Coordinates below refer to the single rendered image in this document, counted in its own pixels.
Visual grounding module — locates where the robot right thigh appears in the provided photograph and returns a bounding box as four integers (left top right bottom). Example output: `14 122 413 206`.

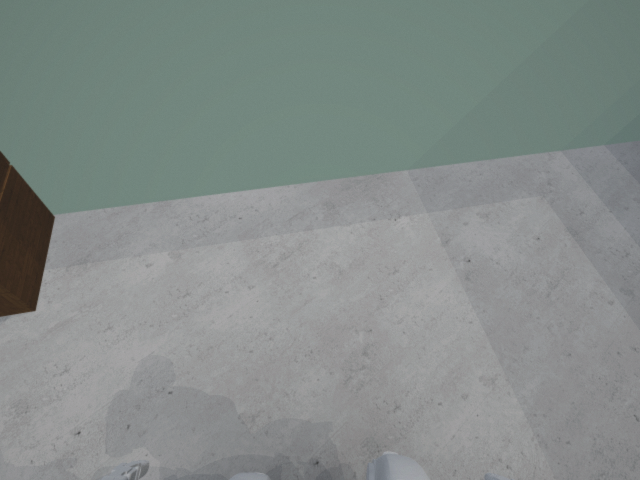
366 454 430 480

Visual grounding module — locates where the cupboard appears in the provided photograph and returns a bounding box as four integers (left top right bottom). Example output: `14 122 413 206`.
0 151 55 317

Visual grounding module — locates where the left robot hand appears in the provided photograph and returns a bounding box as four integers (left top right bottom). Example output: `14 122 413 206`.
101 460 149 480

